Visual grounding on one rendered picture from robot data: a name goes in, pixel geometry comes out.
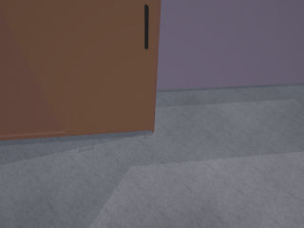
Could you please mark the handle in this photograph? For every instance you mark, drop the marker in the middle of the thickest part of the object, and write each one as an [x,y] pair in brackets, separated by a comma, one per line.
[146,25]

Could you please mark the wardrobe door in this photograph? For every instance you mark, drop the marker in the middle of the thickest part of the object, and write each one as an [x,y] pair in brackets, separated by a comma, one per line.
[89,58]
[24,107]

